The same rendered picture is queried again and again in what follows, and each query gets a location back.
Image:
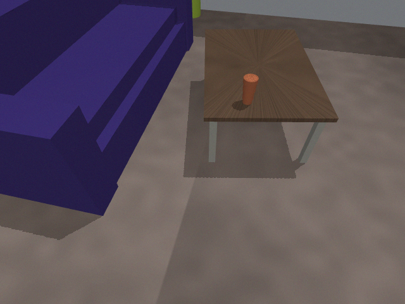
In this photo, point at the coffee table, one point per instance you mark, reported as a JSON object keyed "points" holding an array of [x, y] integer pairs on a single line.
{"points": [[288, 88]]}

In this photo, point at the cup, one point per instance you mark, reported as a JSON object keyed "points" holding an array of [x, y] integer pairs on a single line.
{"points": [[249, 88]]}

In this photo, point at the sofa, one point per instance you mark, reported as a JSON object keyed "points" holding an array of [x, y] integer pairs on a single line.
{"points": [[79, 83]]}

